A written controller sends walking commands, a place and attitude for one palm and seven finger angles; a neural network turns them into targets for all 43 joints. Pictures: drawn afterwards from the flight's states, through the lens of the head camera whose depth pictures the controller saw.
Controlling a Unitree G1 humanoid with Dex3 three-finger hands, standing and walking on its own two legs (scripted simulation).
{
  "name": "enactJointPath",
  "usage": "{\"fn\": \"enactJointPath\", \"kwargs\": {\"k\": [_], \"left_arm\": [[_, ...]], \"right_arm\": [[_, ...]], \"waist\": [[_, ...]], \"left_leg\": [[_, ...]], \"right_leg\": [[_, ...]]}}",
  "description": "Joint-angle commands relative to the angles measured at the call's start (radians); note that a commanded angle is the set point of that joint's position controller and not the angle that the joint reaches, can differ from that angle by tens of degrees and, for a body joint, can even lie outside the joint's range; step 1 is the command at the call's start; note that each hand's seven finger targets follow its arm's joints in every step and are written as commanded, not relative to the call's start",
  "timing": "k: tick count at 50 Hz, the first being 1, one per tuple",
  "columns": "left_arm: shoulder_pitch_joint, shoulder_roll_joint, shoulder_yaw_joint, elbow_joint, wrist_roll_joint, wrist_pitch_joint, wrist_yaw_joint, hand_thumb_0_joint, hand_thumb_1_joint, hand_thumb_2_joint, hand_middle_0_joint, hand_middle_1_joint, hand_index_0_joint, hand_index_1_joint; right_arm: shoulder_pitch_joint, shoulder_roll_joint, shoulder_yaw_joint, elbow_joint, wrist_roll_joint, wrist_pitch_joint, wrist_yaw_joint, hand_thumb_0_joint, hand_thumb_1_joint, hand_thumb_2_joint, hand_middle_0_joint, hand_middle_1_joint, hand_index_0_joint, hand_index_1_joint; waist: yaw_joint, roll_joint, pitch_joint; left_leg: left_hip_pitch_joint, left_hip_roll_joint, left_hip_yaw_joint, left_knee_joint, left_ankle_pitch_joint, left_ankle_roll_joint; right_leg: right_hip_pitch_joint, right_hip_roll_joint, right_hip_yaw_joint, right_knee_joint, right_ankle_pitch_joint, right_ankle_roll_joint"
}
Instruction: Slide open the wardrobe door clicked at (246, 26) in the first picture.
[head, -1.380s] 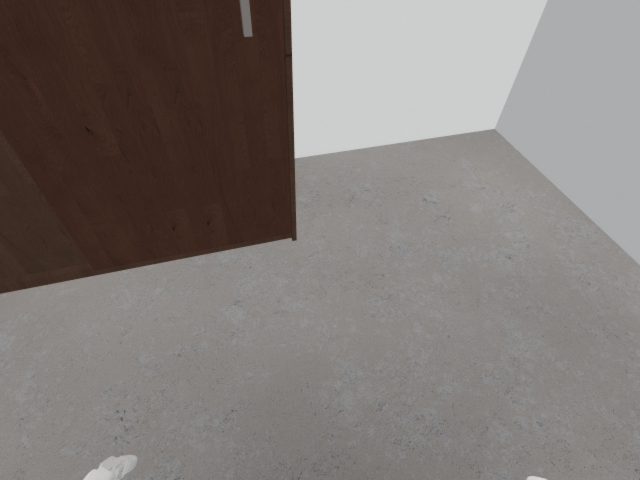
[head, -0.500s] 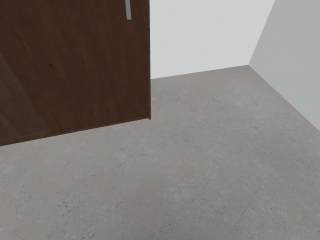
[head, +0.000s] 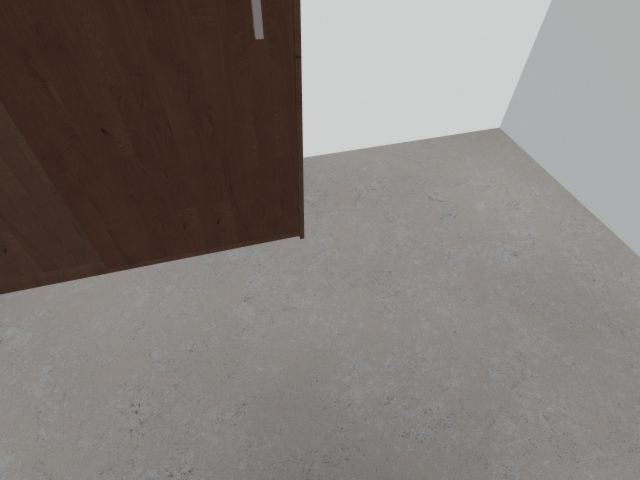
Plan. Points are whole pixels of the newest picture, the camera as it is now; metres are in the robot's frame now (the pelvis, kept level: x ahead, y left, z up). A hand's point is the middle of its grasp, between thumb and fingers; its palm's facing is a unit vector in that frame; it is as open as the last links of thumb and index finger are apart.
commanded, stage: look at it before walking up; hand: right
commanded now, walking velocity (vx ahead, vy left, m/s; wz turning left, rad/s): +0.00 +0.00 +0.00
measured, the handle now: out of the picture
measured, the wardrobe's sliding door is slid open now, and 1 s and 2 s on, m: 0.00 0.00 0.00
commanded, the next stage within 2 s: walk to a spot facing it in 0.06 s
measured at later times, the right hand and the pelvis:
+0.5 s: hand out of the picture +0.05 -0.19 -0.18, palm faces -0.11 +0.97 -0.20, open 7.4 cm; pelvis +0.05 +0.01 -0.01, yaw +8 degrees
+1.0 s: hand (427, 457) +0.21 -0.16 -0.20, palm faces -0.13 +0.99 -0.11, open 7.4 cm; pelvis +0.24 +0.01 -0.03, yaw +14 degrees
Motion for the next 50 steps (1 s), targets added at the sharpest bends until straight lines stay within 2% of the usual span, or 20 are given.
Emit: {"fn": "enactJointPath", "kwargs": {"k": [1,8,10,15,18,20,22,25,27,28,29,30,31,34,38,45,46,48,49,50], "left_arm": [[-0.045,0.201,0.042,-0.069,-0.004,-0.024,0.015,0.0,0.9,0.9,-0.2,-0.3,-0.2,-0.3],[-0.049,0.203,0.04,-0.067,-0.004,-0.024,0.016,0.0,0.9,0.9,-0.2,-0.3,-0.2,-0.3],[0.013,0.078,0.012,-0.039,0.004,-0.008,0.011,0.0,0.9,0.9,-0.2,-0.3,-0.2,-0.3],[0.069,0.1,0.037,-0.063,0.015,0.004,0.006,0.0,0.9,0.9,-0.2,-0.3,-0.2,-0.3],[0.136,0.112,0.053,-0.075,0.013,-0.011,0.012,0.0,0.9,0.9,-0.2,-0.3,-0.2,-0.3],[0.209,0.148,0.075,-0.067,0.01,-0.027,0.02,0.0,0.9,0.9,-0.2,-0.3,-0.2,-0.3],[0.237,0.133,0.083,-0.071,0.008,-0.039,0.018,0.0,0.9,0.9,-0.2,-0.3,-0.2,-0.3],[0.175,0.087,0.075,-0.082,0.015,-0.047,0.021,0.0,0.9,0.9,-0.2,-0.3,-0.2,-0.3],[0.121,0.064,0.071,-0.09,0.013,-0.045,0.019,0.0,0.9,0.9,-0.2,-0.3,-0.2,-0.3],[0.119,-0.004,0.059,-0.116,-0.002,-0.048,0.01,0.0,0.9,0.9,-0.2,-0.3,-0.2,-0.3],[0.058,-0.038,0.048,-0.168,0.001,-0.059,0.002,0.0,0.9,0.9,-0.2,-0.3,-0.2,-0.3],[0.044,-0.012,0.059,-0.168,0.005,-0.059,0.002,0.0,0.9,0.9,-0.2,-0.3,-0.2,-0.3],[0.042,-0.027,0.063,-0.155,0.004,-0.061,0.0,0.0,0.9,0.9,-0.2,-0.3,-0.2,-0.3],[0.066,-0.063,0.064,-0.123,0.016,-0.044,-0.006,0.0,0.9,0.9,-0.2,-0.3,-0.2,-0.3],[0.1,-0.103,0.068,-0.123,0.011,-0.023,-0.019,0.0,0.9,0.9,-0.2,-0.3,-0.2,-0.3],[-0.027,-0.125,0.063,-0.186,0.004,-0.048,-0.03,0.0,0.9,0.9,-0.2,-0.3,-0.2,-0.3],[-0.01,-0.119,0.067,-0.186,0.003,-0.053,-0.027,0.0,0.9,0.9,-0.2,-0.3,-0.2,-0.3],[0.147,-0.085,0.078,-0.137,0.009,-0.063,-0.011,0.0,0.9,0.9,-0.2,-0.3,-0.2,-0.3],[0.286,-0.028,0.092,-0.097,0.015,-0.068,0.003,0.0,0.9,0.9,-0.2,-0.3,-0.2,-0.3],[0.407,0.095,0.119,-0.075,0.03,-0.074,0.015,0.0,0.9,0.9,-0.2,-0.3,-0.2,-0.3]], "right_arm": [[-0.04,-0.211,-0.048,-0.062,-0.003,-0.028,-0.017,0.0,-0.9,-0.9,0.2,0.3,0.2,0.3],[-0.041,-0.21,-0.047,-0.056,-0.003,-0.026,-0.016,0.0,-0.9,-0.9,0.2,0.3,0.2,0.3],[0.034,-0.088,-0.022,-0.027,-0.003,-0.004,-0.018,0.0,-0.9,-0.9,0.2,0.3,0.2,0.3],[0.085,-0.105,-0.051,-0.06,-0.016,0.02,0.007,0.0,-0.9,-0.9,0.2,0.3,0.2,0.3],[0.108,-0.066,-0.062,-0.092,-0.015,0.009,0.017,0.0,-0.9,-0.9,0.2,0.3,0.2,0.3],[0.071,-0.01,-0.06,-0.127,-0.012,-0.003,0.024,0.0,-0.9,-0.9,0.2,0.3,0.2,0.3],[0.017,-0.004,-0.067,-0.167,-0.014,-0.011,0.029,0.0,-0.9,-0.9,0.2,0.3,0.2,0.3],[0.08,0.042,-0.076,-0.151,-0.013,-0.021,0.035,0.0,-0.9,-0.9,0.2,0.3,0.2,0.3],[0.313,0.048,-0.084,-0.069,-0.019,-0.028,0.034,0.0,-0.9,-0.9,0.2,0.3,0.2,0.3],[0.454,-0.059,-0.107,-0.024,-0.027,-0.044,0.017,0.0,-0.9,-0.9,0.2,0.3,0.2,0.3],[0.532,-0.121,-0.115,-0.005,-0.011,-0.053,0.0,0.0,-0.9,-0.9,0.2,0.3,0.2,0.3],[0.506,-0.104,-0.113,-0.009,-0.003,-0.054,-0.012,0.0,-0.9,-0.9,0.2,0.3,0.2,0.3],[0.447,-0.069,-0.108,-0.024,-0.003,-0.057,-0.016,0.0,-0.9,-0.9,0.2,0.3,0.2,0.3],[0.322,0.015,-0.083,-0.051,-0.016,-0.061,-0.019,0.0,-0.9,-0.9,0.2,0.3,0.2,0.3],[0.302,0.03,-0.078,-0.036,-0.018,-0.074,-0.02,0.0,-0.9,-0.9,0.2,0.3,0.2,0.3],[0.33,0.026,-0.083,-0.002,-0.021,-0.075,-0.028,0.0,-0.9,-0.9,0.2,0.3,0.2,0.3],[0.319,0.022,-0.086,0.0,-0.023,-0.073,-0.029,0.0,-0.9,-0.9,0.2,0.3,0.2,0.3],[0.287,0.018,-0.093,-0.009,-0.017,-0.069,-0.028,0.0,-0.9,-0.9,0.2,0.3,0.2,0.3],[0.298,0.041,-0.092,-0.015,-0.011,-0.067,-0.024,0.0,-0.9,-0.9,0.2,0.3,0.2,0.3],[0.355,0.096,-0.092,-0.03,0.001,-0.059,-0.015,0.0,-0.9,-0.9,0.2,0.3,0.2,0.3]], "waist": [[0.004,0.012,-0.081],[0.003,0.003,-0.062],[0.001,0.006,-0.065],[-0.001,0.027,0.086],[0.019,-0.047,0.102],[0.05,-0.183,0.09],[0.064,-0.155,0.073],[0.004,-0.131,0.083],[-0.106,-0.008,-0.008],[-0.151,0.278,-0.053],[-0.156,0.383,-0.041],[-0.136,0.246,-0.024],[-0.111,0.131,-0.009],[-0.038,0.071,0.07],[0.008,0.095,0.08],[-0.03,0.124,0.089],[-0.021,0.131,0.082],[0.054,0.081,0.019],[0.102,-0.019,-0.075],[0.121,-0.295,-0.208]], "left_leg": [[0.01,0.128,-0.1,-0.06,0.161,0.033],[-0.001,0.127,-0.101,-0.07,0.126,0.03],[-0.022,0.115,-0.109,-0.072,-0.045,0.017],[-0.179,0.073,-0.182,-0.056,-0.422,0.056],[-0.284,0.018,-0.14,0.1,-0.358,0.064],[-0.423,-0.032,0.016,0.362,-0.233,0.03],[-0.502,0.046,0.0,0.474,-0.31,0.018],[-0.316,0.079,0.041,0.346,-0.272,0.018],[0.042,0.009,0.109,0.134,-0.07,0.03],[0.232,0.198,-0.215,-0.023,-0.186,0.1],[0.263,0.375,-0.592,-0.166,-0.099,0.18],[0.267,0.386,-0.572,-0.16,-0.084,0.225],[0.225,0.369,-0.516,-0.142,-0.089,0.238],[0.013,0.301,-0.346,-0.169,-0.059,0.213],[-0.061,0.224,-0.183,-0.2,0.011,0.183],[0.022,0.215,-0.136,-0.143,0.195,0.154],[0.015,0.22,-0.138,-0.114,0.213,0.149],[-0.044,0.164,-0.086,0.071,0.326,0.118],[-0.132,0.116,-0.068,0.279,0.3,0.092],[-0.327,-0.024,0.056,0.61,-0.111,0.039]], "right_leg": [[0.019,-0.108,0.096,-0.045,0.158,-0.033],[0.014,-0.108,0.099,-0.06,0.135,-0.033],[0.018,-0.101,0.062,-0.038,-0.005,-0.014],[-0.116,-0.097,0.054,-0.012,-0.402,-0.031],[-0.051,-0.168,0.132,-0.043,-0.429,-0.08],[0.081,-0.324,0.289,-0.157,-0.385,-0.164],[0.137,-0.39,0.288,-0.174,-0.256,-0.216],[0.011,-0.343,0.103,-0.081,-0.024,-0.158],[-0.151,-0.217,-0.071,0.224,-0.003,-0.076],[-0.385,-0.105,-0.173,0.547,-0.139,-0.019],[-0.567,-0.025,-0.135,0.753,-0.362,0.0],[-0.607,-0.068,-0.042,0.823,-0.322,-0.011],[-0.607,-0.104,-0.036,0.843,-0.244,-0.014],[-0.535,-0.14,-0.027,0.796,-0.131,0.009],[-0.481,-0.131,-0.07,0.659,-0.017,0.031],[-0.388,-0.097,-0.104,0.337,0.018,0.011],[-0.332,-0.091,-0.103,0.298,0.008,0.004],[-0.086,-0.046,-0.124,0.186,0.058,-0.004],[0.141,-0.09,-0.073,0.147,0.072,-0.019],[0.346,-0.376,0.282,0.068,0.079,-0.097]]}}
